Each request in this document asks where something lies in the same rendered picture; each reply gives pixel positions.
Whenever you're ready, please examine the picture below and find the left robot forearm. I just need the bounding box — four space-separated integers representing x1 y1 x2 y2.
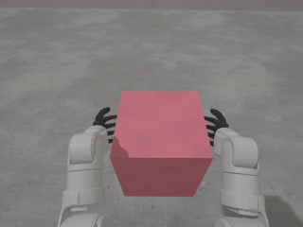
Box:
58 125 110 227

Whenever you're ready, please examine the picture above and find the robot right upper arm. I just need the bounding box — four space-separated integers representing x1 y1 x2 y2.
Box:
214 216 265 227

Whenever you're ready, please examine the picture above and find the right robot forearm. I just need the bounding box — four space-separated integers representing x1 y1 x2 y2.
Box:
213 128 270 227

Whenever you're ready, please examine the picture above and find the robot left upper arm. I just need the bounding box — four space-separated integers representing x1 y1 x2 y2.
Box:
60 213 111 227

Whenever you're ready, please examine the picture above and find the carton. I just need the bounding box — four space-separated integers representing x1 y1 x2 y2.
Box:
110 91 214 197

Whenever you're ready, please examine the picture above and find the robot right hand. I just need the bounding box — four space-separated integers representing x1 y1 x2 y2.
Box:
204 109 229 147

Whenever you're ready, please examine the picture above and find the robot left hand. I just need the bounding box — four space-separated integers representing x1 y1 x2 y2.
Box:
93 107 117 144

